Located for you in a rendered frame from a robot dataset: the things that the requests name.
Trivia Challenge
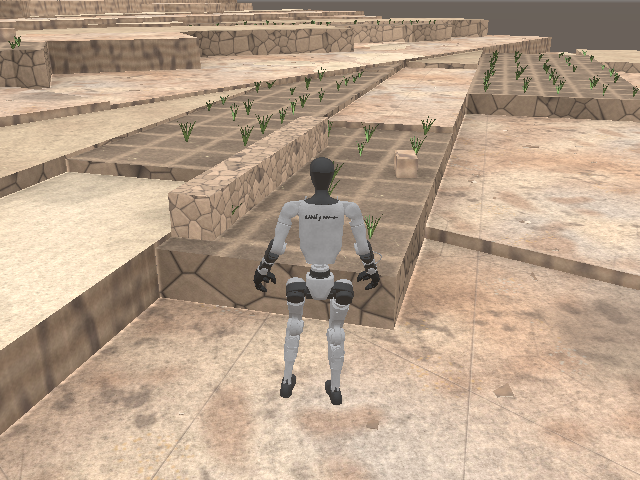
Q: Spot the right robot hand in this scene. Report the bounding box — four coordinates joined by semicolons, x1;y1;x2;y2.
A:
357;271;380;290

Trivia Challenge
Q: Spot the robot left shin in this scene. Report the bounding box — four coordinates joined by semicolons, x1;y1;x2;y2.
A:
283;318;300;385

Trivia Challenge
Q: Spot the right robot upper arm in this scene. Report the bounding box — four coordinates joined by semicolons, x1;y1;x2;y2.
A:
342;201;370;255

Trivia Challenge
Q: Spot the left robot forearm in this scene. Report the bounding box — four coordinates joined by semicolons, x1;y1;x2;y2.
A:
257;239;279;275

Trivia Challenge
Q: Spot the robot shin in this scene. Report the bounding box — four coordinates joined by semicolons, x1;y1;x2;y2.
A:
328;328;345;392
283;318;300;385

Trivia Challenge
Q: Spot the left robot upper arm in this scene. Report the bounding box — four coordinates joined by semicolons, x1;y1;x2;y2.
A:
270;200;301;255

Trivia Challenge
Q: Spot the robot right shin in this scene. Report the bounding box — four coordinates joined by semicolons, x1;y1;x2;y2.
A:
328;328;345;392

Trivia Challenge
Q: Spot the right robot forearm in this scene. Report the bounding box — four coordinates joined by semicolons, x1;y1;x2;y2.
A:
359;240;377;275

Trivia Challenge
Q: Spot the left robot hand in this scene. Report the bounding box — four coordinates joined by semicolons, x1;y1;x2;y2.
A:
253;269;276;292

